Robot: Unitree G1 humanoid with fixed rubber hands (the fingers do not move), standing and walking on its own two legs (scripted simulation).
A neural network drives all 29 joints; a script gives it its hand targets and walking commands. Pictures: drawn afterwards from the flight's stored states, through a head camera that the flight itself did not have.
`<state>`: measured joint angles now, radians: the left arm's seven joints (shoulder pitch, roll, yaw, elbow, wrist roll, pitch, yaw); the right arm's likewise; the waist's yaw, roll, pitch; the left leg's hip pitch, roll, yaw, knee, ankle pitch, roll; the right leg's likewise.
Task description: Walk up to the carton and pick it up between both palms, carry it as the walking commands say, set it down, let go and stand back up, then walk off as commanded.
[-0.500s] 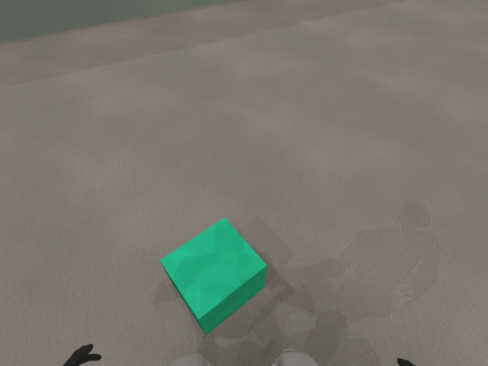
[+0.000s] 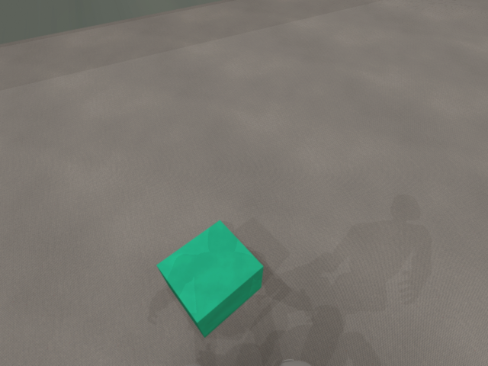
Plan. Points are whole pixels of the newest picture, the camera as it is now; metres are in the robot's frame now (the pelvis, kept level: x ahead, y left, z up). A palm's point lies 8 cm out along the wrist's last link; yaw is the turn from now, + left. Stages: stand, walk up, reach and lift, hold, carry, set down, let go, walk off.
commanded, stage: walk up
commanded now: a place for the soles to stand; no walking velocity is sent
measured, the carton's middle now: (212, 277) +0.50 +0.14 -0.65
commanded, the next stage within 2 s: none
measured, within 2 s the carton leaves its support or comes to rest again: neither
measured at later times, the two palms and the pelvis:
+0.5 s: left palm (117, 349) +0.17 +0.23 -0.13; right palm out of the picture +0.10 -0.48 -0.09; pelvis +0.08 -0.12 -0.04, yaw +7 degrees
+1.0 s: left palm out of the picture +0.10 +0.11 -0.12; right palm (440, 235) +0.41 -0.44 -0.14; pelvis +0.16 -0.22 -0.04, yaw +24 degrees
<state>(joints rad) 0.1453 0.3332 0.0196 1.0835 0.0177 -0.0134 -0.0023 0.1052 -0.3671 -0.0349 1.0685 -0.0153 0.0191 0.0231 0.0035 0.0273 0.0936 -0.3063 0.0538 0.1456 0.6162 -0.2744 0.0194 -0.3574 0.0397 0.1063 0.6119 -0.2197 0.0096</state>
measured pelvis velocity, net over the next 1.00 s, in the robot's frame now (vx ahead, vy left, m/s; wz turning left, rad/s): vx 0.16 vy -0.22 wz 0.41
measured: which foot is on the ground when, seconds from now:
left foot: down 0.00-0.50, up 0.52-0.72, down 0.74-0.98, up 1.00-1.00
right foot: down 0.00-0.12, up 0.14-0.46, down 0.48-0.76, up 0.78-0.92, down 0.94-1.00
